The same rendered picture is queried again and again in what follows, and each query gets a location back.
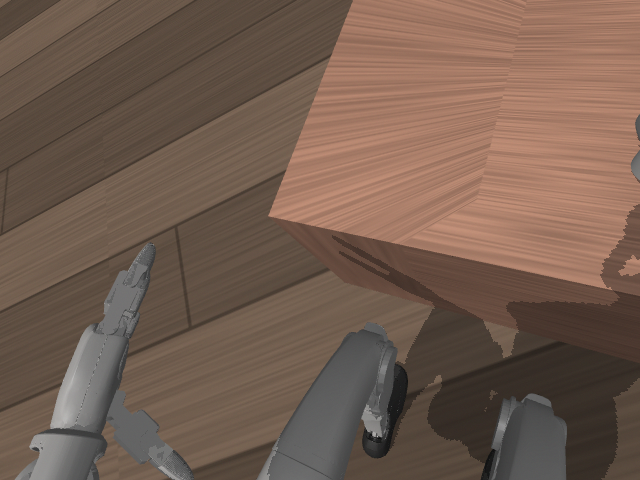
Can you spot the left robot arm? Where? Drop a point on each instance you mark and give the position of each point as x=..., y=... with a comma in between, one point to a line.
x=65, y=454

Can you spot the can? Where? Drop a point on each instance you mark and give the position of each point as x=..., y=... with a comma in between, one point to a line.
x=635, y=165

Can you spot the left robot hand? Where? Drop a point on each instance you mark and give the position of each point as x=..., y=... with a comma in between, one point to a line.
x=89, y=395

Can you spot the left robot foot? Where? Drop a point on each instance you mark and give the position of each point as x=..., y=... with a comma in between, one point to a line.
x=379, y=447

